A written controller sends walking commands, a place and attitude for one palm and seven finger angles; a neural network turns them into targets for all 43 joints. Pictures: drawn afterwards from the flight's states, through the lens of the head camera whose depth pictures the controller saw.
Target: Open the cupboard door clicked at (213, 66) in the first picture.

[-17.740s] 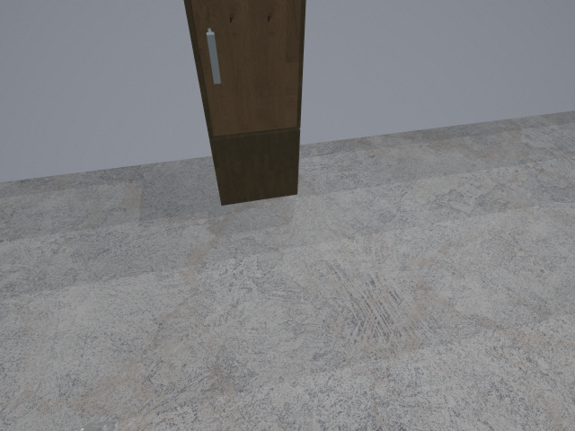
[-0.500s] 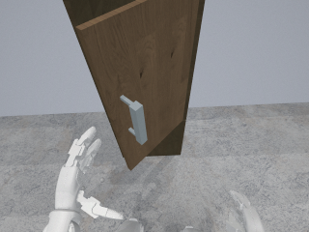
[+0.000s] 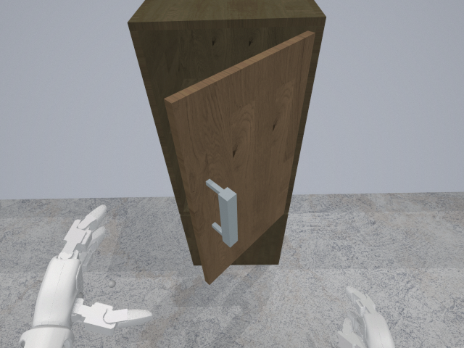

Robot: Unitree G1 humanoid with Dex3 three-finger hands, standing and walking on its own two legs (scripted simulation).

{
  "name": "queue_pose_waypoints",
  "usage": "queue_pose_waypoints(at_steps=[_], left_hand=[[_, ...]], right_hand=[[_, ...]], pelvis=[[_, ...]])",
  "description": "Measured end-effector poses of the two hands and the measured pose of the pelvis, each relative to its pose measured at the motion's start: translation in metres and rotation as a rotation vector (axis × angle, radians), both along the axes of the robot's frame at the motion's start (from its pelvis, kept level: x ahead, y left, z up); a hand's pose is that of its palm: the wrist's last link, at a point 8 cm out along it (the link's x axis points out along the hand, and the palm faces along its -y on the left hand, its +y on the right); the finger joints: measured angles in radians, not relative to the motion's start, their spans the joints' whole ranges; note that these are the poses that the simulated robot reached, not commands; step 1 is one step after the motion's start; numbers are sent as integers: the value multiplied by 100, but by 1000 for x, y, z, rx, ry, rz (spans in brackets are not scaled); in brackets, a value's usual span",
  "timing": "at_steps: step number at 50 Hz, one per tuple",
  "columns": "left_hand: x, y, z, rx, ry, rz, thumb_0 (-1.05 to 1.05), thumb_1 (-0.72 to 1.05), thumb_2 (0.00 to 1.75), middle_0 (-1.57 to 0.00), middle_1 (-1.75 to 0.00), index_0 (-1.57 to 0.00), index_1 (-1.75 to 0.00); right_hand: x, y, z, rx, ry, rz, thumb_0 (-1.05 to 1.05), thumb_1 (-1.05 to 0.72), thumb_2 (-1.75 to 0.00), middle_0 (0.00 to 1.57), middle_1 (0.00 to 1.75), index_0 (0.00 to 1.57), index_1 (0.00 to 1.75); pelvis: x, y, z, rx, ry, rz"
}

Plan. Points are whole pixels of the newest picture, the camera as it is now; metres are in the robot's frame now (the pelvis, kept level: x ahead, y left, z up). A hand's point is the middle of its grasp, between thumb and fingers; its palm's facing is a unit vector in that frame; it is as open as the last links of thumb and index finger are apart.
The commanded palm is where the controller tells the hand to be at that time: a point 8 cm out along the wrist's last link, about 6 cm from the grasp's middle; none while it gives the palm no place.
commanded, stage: draw the hand back to the body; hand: left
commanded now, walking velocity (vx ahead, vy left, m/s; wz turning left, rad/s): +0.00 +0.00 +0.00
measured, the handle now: (221, 213) +0.38 +0.06 +0.01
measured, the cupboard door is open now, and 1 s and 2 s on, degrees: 45 45 45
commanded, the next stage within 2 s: step back with the hand held close in 0.88 s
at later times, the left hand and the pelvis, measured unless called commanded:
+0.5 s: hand (28, 236) +0.20 +0.27 +0.19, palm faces +0.43 -0.81 -0.41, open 9.1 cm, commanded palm +0.15 +0.31 +0.20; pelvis +0.01 +0.01 +0.03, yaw -1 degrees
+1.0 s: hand (36, 239) +0.20 +0.25 +0.19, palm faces +0.44 -0.81 -0.39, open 7.4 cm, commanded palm +0.15 +0.29 +0.21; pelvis +0.00 +0.00 +0.04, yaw -1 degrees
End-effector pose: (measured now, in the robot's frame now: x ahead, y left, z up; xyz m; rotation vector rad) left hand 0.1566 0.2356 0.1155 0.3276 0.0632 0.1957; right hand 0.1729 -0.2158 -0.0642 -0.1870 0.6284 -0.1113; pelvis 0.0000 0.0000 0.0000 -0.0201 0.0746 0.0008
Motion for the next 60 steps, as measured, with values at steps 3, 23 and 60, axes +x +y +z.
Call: queue_pose_waypoints(at_steps=[3,23,60], left_hand=[[-1,10,8,20,-3,35,-1,-16,44,-16,-30,-17,-30],[4,65,83,153,-199,171,1,52,74,-19,-30,-20,-30],[3,56,97,239,-205,139,1,89,90,-21,-30,-21,-30]], right_hand=[[1,6,5,-4,4,8,2,-91,-90,21,30,20,30],[8,21,22,-3,12,48,2,-91,-90,21,30,21,30],[-7,-21,23,-24,85,-41,2,-91,-90,21,30,21,30]], pelvis=[[1,4,6,0,-23,-1],[8,15,31,7,-124,-17],[-5,-1,37,-1,-92,-25]])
